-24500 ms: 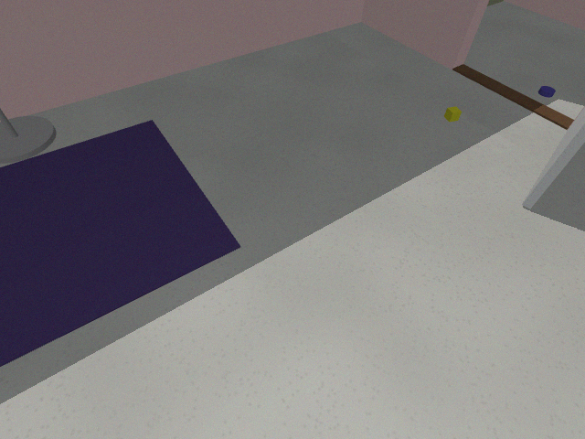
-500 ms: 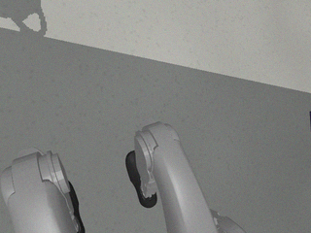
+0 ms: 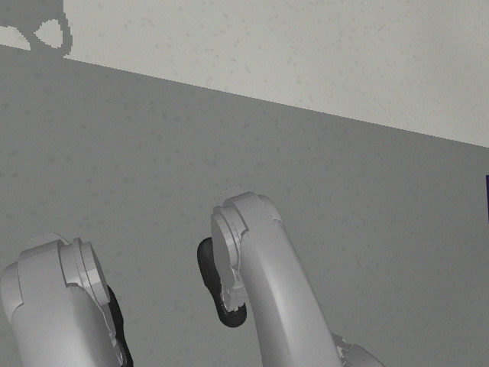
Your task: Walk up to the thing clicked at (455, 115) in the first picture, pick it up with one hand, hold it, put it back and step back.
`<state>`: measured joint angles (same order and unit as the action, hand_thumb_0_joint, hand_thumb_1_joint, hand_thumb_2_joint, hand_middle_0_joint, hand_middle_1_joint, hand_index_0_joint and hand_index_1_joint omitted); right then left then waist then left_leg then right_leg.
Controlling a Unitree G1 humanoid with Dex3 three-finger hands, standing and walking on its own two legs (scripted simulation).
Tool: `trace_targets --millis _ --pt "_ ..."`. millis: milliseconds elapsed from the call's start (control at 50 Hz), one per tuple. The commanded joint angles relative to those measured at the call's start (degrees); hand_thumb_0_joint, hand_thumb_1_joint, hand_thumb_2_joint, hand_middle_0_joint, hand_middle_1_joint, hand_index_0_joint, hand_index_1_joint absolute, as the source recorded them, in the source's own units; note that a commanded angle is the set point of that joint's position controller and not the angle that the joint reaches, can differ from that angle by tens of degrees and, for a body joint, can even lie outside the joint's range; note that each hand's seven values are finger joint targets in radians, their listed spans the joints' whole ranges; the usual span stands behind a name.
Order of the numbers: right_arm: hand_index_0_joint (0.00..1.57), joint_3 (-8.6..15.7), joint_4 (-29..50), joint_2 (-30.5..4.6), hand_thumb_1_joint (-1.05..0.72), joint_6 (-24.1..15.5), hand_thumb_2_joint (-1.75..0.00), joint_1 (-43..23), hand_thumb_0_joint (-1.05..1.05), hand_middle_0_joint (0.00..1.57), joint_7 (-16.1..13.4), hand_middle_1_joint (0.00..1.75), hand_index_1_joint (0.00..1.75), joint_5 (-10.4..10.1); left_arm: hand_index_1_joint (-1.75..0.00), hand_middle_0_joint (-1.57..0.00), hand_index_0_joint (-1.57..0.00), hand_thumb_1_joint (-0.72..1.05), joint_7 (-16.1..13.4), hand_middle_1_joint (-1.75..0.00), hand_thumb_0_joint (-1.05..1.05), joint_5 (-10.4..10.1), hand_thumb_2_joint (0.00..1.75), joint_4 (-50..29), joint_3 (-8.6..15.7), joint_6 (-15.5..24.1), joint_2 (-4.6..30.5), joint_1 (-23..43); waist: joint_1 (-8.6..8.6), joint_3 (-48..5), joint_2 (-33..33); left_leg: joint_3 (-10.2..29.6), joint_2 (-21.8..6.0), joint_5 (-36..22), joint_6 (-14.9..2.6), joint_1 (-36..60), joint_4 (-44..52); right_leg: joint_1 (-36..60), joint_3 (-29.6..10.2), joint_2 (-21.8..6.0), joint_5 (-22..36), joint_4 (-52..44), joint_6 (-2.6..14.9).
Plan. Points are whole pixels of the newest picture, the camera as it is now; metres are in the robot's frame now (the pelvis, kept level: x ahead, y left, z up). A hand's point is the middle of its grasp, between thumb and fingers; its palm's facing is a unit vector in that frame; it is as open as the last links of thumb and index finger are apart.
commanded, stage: approach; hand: left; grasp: from above
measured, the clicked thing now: out of the picture +0.45 +0.36 -0.30
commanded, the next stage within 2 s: rest palm in 0.82 s
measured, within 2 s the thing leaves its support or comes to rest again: neither
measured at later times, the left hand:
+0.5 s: hand out of the picture +0.45 +0.33 -0.20, palm faces -0.09 -0.42 -0.90, open 13.6 cm
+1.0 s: hand out of the picture +0.44 +0.35 -0.21, palm faces -0.14 -0.41 -0.90, open 12.9 cm
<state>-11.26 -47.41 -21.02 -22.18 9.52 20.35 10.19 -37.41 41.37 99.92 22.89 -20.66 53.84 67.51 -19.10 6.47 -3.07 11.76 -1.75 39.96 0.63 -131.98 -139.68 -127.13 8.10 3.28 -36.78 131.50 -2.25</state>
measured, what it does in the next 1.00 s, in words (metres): stands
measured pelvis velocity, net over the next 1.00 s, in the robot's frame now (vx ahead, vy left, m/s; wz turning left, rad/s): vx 0.00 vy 0.00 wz -0.01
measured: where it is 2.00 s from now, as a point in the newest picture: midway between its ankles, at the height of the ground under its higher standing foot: (172, 321)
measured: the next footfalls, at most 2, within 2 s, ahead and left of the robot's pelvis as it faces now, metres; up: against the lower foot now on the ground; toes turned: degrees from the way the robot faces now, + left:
none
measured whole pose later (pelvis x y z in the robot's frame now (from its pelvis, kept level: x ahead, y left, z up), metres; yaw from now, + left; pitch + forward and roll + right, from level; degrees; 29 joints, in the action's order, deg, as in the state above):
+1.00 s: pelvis +0.00 +0.00 +0.00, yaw +0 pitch +30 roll -12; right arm -13.8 -46.3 -21.3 -23.3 7.8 19.7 11.2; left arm -39.4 43.7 103.6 20.4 -18.7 55.9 72.9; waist -22.3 9.4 -4.7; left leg 12.8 -1.7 39.7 1.2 -131.5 -139.8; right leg -126.6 9.0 3.4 -36.1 131.2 -1.9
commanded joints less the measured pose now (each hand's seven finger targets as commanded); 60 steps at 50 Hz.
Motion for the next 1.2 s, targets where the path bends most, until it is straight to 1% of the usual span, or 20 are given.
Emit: trace_targets --millis 0,80,100,180,320,360,420,440,480,520,620,700,760,860,920,1000,1060,1080,1140,1180 --pt "0.2 4.33 -3.09 -16.95 -0.9 -0.32 -0.89 15.25 0.0 0.2 -0.34 0.3 0.3 0.04 -1.0 -0.13 -0.12 -0.51 -1.14 -0.99 0.0 1.33 0.98 -4.75 -3.93 0.52 11.38 15.54 -3.55 -37.11 22.89 -4.93 -1.25 -11.33 -0.93 27.33 14.19 21.59 3.89 1.23 12.73 -12.68 2.94" --pt "0.2 4.02 -3.87 -17.0 -0.9 -0.67 -0.89 15.44 0.0 0.2 -0.35 0.3 0.3 0.17 -0.99 -0.16 -0.14 -0.49 -1.28 -0.97 0.0 2.22 0.97 -5.52 -6.62 1.22 8.4 19.59 -5.5 -36.48 25.57 -3.62 -1.38 -9.97 -0.42 29.91 14.78 18.89 4.81 0.87 11.67 -12.0 3.35" --pt "0.2 4.25 -2.96 -17.78 -0.9 -0.94 -0.89 14.09 0.0 0.2 -0.63 0.3 0.3 -0.05 -0.99 -0.15 -0.14 -0.49 -1.5 -0.98 0.0 2.48 0.95 -8.19 -7.31 1.74 9.64 23.15 -5.03 -36.89 26.29 -3.3 -1.39 -8.06 -0.31 30.14 15.64 18.48 4.97 0.97 10.1 -12.21 3.56" --pt "0.2 3.41 -3.05 -17.59 -0.9 -0.72 -0.89 15.04 0.0 0.2 -0.52 0.3 0.3 0.32 -1.02 -0.14 -0.13 -0.5 -2.95 -1.01 0.0 3.1 0.96 -5.25 -6.88 1.12 10.29 22.15 -5.65 -36.81 25.83 -4.05 -1.14 -8.47 -0.57 29.18 14.76 20.25 4.64 0.97 10.8 -12.83 3.34" --pt "0.2 1.64 -0.65 -18.18 -0.9 -0.13 -0.9 13.74 0.0 0.2 0.15 0.3 0.3 0.71 -1.0 -0.15 -0.14 -0.48 -6.26 -1.0 0.0 1.45 0.95 -0.87 -2.03 -1.13 16.57 19.67 -3.94 -38.24 22.58 -5.14 -1.34 -11.46 -1.39 25.59 13.67 26.62 3.69 1.39 14.03 -14.19 2.21" --pt "0.2 1.42 0.68 -17.74 -0.9 0.29 -0.9 12.82 0.0 0.2 0.51 0.3 0.3 0.55 -1.01 -0.15 -0.14 -0.47 -7.02 -1.0 0.0 1.76 0.95 -1.54 -1.19 -1.71 17.26 18.55 -2.93 -39.19 24.63 -5.11 -1.5 -13.1 -1.21 26.78 13.96 26.99 3.94 1.39 15.43 -13.88 2.32" --pt "0.2 1.72 -0.53 -17.8 -0.9 0.9 -0.9 14.08 0.0 0.2 1.01 0.3 0.3 0.77 -0.99 -0.16 -0.15 -0.47 -6.8 -0.98 0.0 0.22 0.94 -2.68 -0.32 -2.27 17.23 17.06 -3.83 -37.23 23.76 -4.44 -1.72 -12.05 -1.21 26.8 14.28 26.22 4.07 1.43 14.69 -13.58 2.1" --pt "0.2 2.17 -0.17 -17.83 -0.9 0.85 -0.9 13.9 0.0 0.2 1.06 0.3 0.3 0.36 -0.98 -0.15 -0.15 -0.46 -6.84 -0.98 0.0 -0.12 0.92 -4.5 0.24 -2.16 17.36 17.55 -3.22 -38.55 25.08 -4.53 -1.79 -12.32 -1.21 27.6 14.48 26.16 4.06 1.57 14.8 -13.88 2.18" --pt "0.2 2.27 0.03 -17.6 -0.91 0.91 -0.9 13.45 0.0 0.2 1.35 0.3 0.3 0.46 -0.96 -0.19 -0.18 -0.43 -6.17 -0.95 0.0 -0.84 0.91 -4.61 -1.15 -2.38 15.21 16.97 -3.59 -37.64 24.81 -4.8 -1.74 -12.04 -1.28 26.27 14.31 26.06 3.98 1.72 14.65 -13.78 2.13" --pt "0.2 3.17 -0.44 -17.24 -0.91 1.31 -0.9 14.77 0.0 0.2 1.43 0.3 0.3 -0.26 -0.95 -0.2 -0.19 -0.42 -5.59 -0.94 0.0 -1.08 0.92 -7.74 0.68 -2.23 16.35 16.34 -2.3 -40.01 26.97 -4.69 -1.82 -13.05 -0.87 27.81 14.77 25.64 4.02 1.68 15.07 -13.58 2.48" --pt "0.2 4.23 -1.97 -16.64 -0.9 1.28 -0.89 15.52 0.0 0.2 1.17 0.3 0.3 -0.14 -0.93 -0.22 -0.22 -0.36 -2.3 -0.93 0.0 -0.43 0.87 -6.85 -4.21 -1.71 9.41 16.36 -4.61 -36.9 25.13 -4.41 -1.58 -11.49 -0.89 26.79 14.56 22.27 4.19 1.61 13.55 -13.14 2.83" --pt "0.2 3.65 -3.71 -16.33 -0.9 0.12 -0.89 15.73 0.0 0.2 0.65 0.3 0.3 -0.29 -0.91 -0.25 -0.26 -0.33 -0.93 -0.92 0.0 0.97 0.85 -4.45 -7.08 -0.08 7.22 16.74 -6.21 -34.06 22.57 -3.0 -1.13 -6.75 -1.13 26.07 15.1 19.24 4.77 1.32 9.18 -13.41 3.01" --pt "0.2 3.86 -4.14 -17.43 -0.9 -0.78 -0.89 15.02 0.0 0.2 -0.05 0.3 0.3 -0.24 -0.92 -0.25 -0.25 -0.33 -0.78 -0.93 0.0 1.52 0.83 -5.18 -7.87 1.74 8.53 18.16 -6.4 -32.91 23.54 -2.82 -0.97 -4.98 -0.87 27.36 15.76 18.1 5.06 1.2 7.54 -12.97 3.32" --pt "0.2 2.04 -2.15 -18.53 -0.9 -1.41 -0.89 13.91 0.0 0.2 -0.81 0.3 0.3 0.35 -0.92 -0.25 -0.26 -0.33 -3.29 -0.92 0.0 3.1 0.84 -4.5 -5.17 2.72 15.44 21.18 -5.4 -35.81 24.52 -3.86 -1.26 -7.89 -0.88 28.01 15.1 21.79 4.59 1.04 10.29 -13.31 3.21" --pt "0.2 1.34 -2.04 -18.2 -0.9 -1.16 -0.9 13.8 0.0 0.2 -0.75 0.3 0.3 0.62 -0.93 -0.21 -0.2 -0.42 -4.32 -0.92 0.0 3.91 0.89 -2.63 -4.26 1.94 17.05 20.98 -5.32 -35.2 26.03 -3.59 -1.57 -8.52 -0.48 29.45 15.17 21.18 4.88 0.79 10.95 -12.96 3.14" --pt "0.2 0.24 0.04 -18.2 -0.9 -0.89 -0.9 13.16 0.0 0.2 -0.3 0.3 0.3 1.29 -0.92 -0.25 -0.21 -0.4 -5.46 -0.88 0.0 2.66 0.96 0.71 -4.31 0.98 15.59 19.0 -6.23 -35.2 24.15 -4.0 -1.79 -11.79 -0.76 27.52 13.91 25.19 4.67 1.57 14.59 -13.04 2.75" --pt "0.2 -0.53 -0.14 -18.55 -0.9 -0.6 -0.9 13.67 0.0 0.2 -0.06 0.3 0.3 1.43 -0.9 -0.27 -0.24 -0.37 -5.6 -0.86 0.0 1.29 0.94 1.68 -3.81 0.83 16.55 18.12 -7.26 -33.15 21.99 -3.71 -1.77 -12.32 -1.2 25.51 12.35 25.6 4.75 1.49 15.4 -12.95 2.2" --pt "0.2 -0.92 -0.48 -18.57 -0.9 -0.53 -0.9 14.1 0.0 0.2 -0.07 0.3 0.3 1.39 -0.88 -0.27 -0.23 -0.38 -6.02 -0.85 0.0 0.94 0.93 3.7 -2.55 0.93 17.63 17.4 -7.11 -33.19 22.29 -3.47 -2.07 -12.57 -1.07 26.08 12.9 26.4 5.11 1.59 15.41 -13.22 2.21" --pt "0.2 -1.79 1.08 -18.65 -0.91 -0.67 -0.9 12.16 0.0 0.2 -0.11 0.3 0.3 1.71 -0.89 -0.24 -0.22 -0.39 -5.0 -0.87 0.0 0.63 0.89 1.47 -4.74 1.53 17.66 17.73 -7.95 -31.31 22.62 -3.28 -1.8 -11.53 -1.21 25.66 12.4 25.32 5.25 1.71 14.67 -12.96 2.16" --pt "0.2 -2.03 1.26 -18.77 -0.91 -0.7 -0.9 12.11 0.0 0.2 -0.18 0.3 0.3 1.8 -0.89 -0.23 -0.22 -0.38 -5.24 -0.87 0.0 0.99 0.86 0.11 -4.79 2.42 19.01 17.86 -7.73 -32.28 24.04 -3.24 -1.85 -11.95 -1.05 26.21 12.79 26.69 5.38 1.87 14.9 -12.78 2.43"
